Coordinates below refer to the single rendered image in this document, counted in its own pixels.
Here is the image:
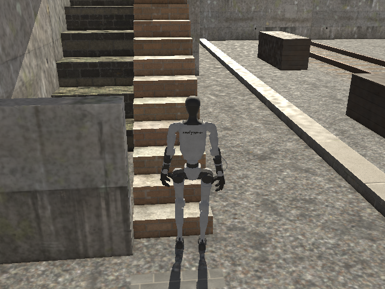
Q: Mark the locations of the stairs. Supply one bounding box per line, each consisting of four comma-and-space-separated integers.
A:
133, 0, 213, 239

